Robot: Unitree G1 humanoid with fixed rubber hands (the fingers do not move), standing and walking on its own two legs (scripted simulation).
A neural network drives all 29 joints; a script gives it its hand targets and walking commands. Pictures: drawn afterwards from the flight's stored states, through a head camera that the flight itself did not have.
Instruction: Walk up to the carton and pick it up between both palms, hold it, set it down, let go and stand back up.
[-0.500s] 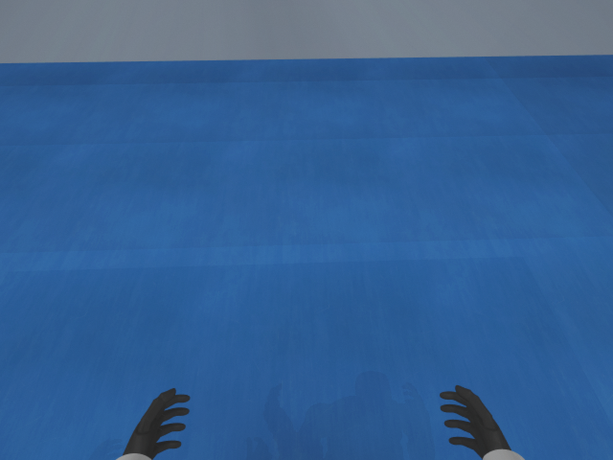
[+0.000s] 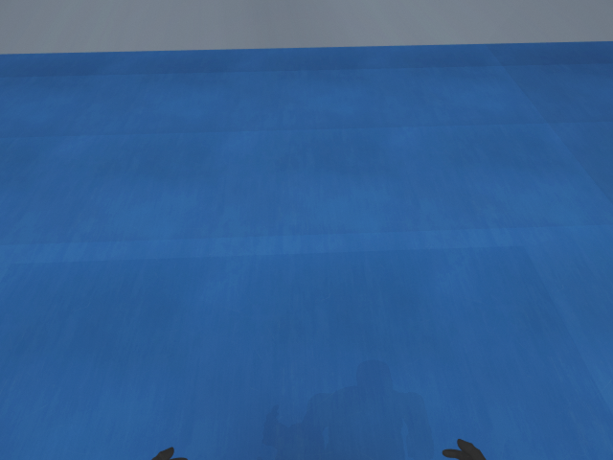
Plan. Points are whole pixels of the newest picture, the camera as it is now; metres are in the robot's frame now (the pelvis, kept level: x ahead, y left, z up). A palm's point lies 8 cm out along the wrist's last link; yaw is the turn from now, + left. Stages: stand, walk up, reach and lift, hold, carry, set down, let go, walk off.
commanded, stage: stand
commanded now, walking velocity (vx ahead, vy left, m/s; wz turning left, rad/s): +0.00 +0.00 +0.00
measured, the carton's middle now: out of the picture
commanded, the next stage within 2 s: none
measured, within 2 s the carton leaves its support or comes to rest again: neither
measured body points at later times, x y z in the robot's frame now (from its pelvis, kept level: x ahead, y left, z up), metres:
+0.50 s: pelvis +0.00 +0.00 +0.01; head +0.02 -0.01 +0.46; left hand +0.05 +0.22 -0.14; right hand +0.04 -0.23 -0.14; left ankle +0.01 +0.12 -0.73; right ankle +0.01 -0.12 -0.73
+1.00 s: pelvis +0.01 +0.00 +0.02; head +0.02 +0.00 +0.46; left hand +0.00 +0.21 -0.15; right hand +0.00 -0.21 -0.15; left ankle +0.01 +0.12 -0.73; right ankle +0.01 -0.12 -0.73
